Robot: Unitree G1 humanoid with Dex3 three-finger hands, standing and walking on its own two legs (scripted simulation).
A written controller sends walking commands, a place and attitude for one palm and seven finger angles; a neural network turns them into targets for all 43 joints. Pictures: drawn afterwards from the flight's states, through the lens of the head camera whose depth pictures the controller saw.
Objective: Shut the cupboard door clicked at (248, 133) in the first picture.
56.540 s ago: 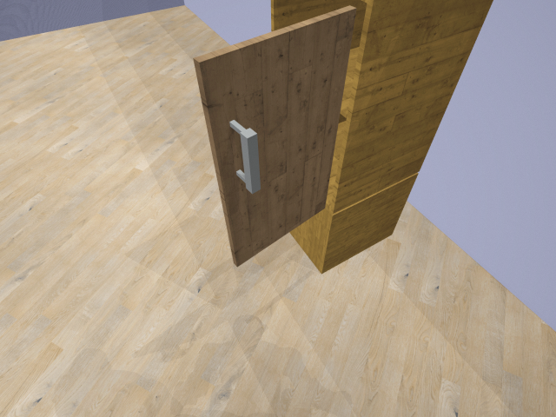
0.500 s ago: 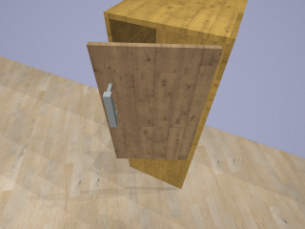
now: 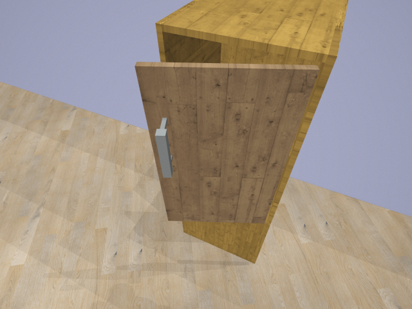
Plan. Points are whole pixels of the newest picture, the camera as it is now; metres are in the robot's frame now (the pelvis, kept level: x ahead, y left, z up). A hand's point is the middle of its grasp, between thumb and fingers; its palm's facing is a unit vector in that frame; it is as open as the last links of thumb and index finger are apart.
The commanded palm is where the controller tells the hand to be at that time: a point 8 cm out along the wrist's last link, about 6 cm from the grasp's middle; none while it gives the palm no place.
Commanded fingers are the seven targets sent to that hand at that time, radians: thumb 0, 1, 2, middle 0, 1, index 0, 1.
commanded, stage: look again from close up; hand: left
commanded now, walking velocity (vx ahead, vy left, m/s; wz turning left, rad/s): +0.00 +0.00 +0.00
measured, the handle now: (166, 148) +0.45 +0.12 +0.06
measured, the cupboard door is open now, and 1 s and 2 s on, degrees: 23 23 23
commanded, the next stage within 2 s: shuffle to correct the standing spot in 0.20 s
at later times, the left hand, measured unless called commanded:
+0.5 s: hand out of the picture +0.01 +0.19 -0.18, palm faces -0.03 -0.98 -0.20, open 7.3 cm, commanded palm none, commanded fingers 0.00 0.90 0.90 -0.20 -0.30 -0.20 -0.30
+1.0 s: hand out of the picture -0.01 +0.10 -0.19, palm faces +0.05 -0.99 -0.09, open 7.3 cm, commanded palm none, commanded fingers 0.00 0.90 0.90 -0.20 -0.30 -0.20 -0.30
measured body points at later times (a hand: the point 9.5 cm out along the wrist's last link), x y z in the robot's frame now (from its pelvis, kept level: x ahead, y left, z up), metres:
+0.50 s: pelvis +0.00 +0.01 +0.00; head +0.02 +0.01 +0.45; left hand +0.01 +0.24 -0.16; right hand +0.02 -0.22 -0.15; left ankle +0.00 +0.11 -0.73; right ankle -0.05 -0.12 -0.73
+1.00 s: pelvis +0.03 -0.04 +0.00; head +0.05 -0.01 +0.45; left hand -0.01 +0.15 -0.17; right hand +0.08 -0.27 -0.14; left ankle +0.01 +0.04 -0.73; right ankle -0.04 -0.11 -0.73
